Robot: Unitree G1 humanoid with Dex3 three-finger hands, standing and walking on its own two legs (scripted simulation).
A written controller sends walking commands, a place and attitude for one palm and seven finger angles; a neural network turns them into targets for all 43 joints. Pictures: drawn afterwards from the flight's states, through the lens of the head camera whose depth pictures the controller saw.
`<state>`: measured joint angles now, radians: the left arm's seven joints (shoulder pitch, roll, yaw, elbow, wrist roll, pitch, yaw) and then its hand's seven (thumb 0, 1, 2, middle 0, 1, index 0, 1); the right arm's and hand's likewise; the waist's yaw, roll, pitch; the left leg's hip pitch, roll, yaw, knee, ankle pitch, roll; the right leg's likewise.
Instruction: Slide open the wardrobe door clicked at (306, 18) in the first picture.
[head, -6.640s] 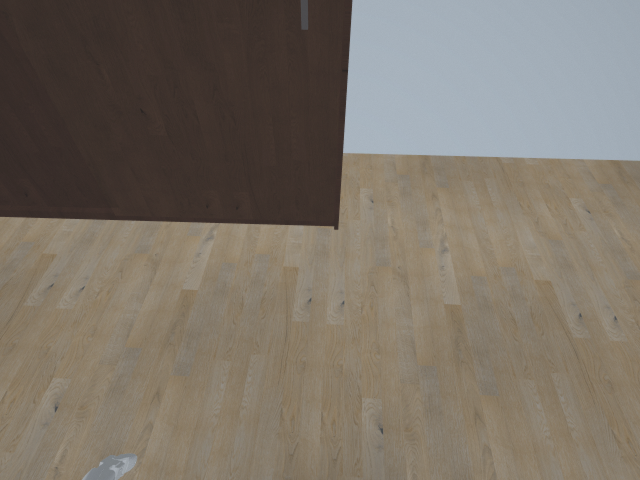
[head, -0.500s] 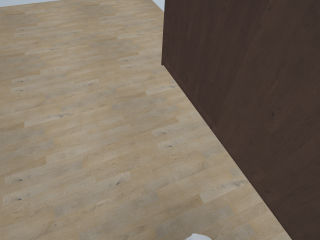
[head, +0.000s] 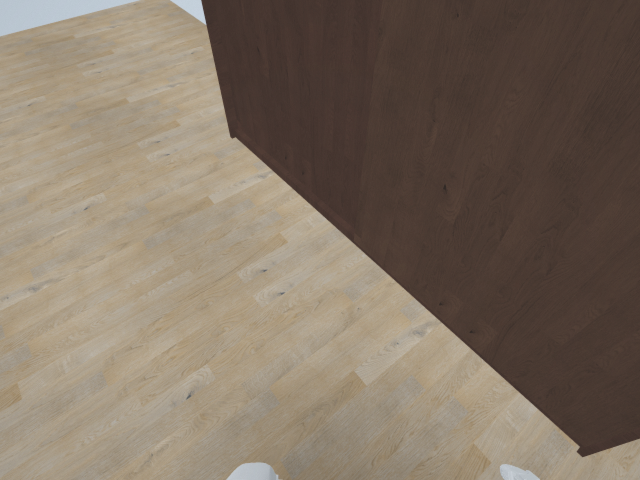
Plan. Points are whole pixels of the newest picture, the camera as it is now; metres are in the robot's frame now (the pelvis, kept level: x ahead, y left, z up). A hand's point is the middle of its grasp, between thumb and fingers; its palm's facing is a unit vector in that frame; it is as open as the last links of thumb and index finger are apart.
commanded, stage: turn to face it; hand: right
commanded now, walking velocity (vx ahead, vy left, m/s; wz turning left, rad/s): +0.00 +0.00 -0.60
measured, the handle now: out of the picture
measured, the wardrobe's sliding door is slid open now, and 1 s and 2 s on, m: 0.00 0.00 0.00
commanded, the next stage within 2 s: take the last steps up to it in 1.22 s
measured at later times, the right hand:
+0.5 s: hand out of the picture -0.05 -0.19 -0.16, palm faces +0.34 +0.90 -0.26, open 7.4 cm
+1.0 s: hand out of the picture -0.08 -0.25 -0.15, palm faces +0.57 +0.79 -0.25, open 7.4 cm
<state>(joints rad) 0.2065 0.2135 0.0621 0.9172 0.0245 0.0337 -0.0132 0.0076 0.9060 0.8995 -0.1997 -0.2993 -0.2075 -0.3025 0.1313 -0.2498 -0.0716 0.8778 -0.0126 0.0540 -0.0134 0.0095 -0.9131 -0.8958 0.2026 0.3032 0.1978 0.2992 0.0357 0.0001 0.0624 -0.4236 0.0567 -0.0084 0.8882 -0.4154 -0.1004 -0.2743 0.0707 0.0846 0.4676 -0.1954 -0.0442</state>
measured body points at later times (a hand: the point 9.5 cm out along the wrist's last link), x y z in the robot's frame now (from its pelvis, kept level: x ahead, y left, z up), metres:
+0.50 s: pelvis -0.03 +0.02 +0.00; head +0.01 +0.01 +0.44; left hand +0.14 +0.25 -0.14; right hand -0.06 -0.24 -0.14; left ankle +0.01 +0.14 -0.74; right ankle -0.08 -0.10 -0.70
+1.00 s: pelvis -0.06 -0.01 +0.00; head -0.05 -0.03 +0.45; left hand +0.13 +0.17 -0.13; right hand -0.11 -0.29 -0.13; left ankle +0.03 +0.13 -0.68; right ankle -0.08 -0.09 -0.74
